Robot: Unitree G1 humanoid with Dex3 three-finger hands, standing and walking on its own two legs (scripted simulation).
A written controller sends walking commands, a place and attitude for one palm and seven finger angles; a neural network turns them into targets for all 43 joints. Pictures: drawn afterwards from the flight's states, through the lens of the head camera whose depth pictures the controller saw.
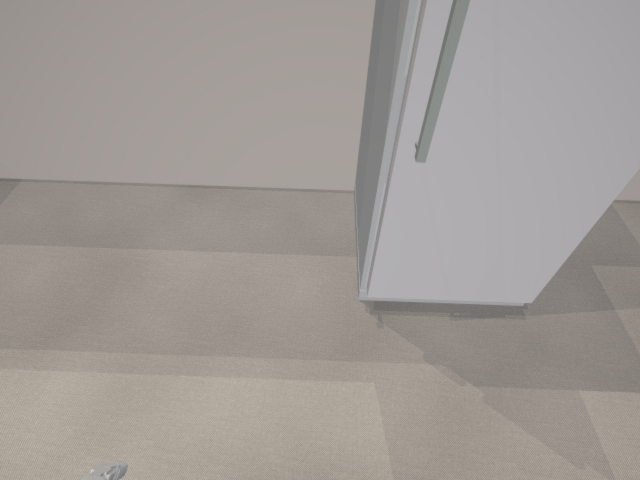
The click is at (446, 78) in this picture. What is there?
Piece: fridge door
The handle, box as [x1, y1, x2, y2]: [415, 0, 469, 162]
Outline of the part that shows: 469,0 453,0 419,140 415,143 415,160 419,162 424,162 426,158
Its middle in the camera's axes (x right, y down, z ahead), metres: +0.22 -0.35 +0.68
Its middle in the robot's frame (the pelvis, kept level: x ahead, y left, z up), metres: +0.78 -0.18 +0.21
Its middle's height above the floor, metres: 0.98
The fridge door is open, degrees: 0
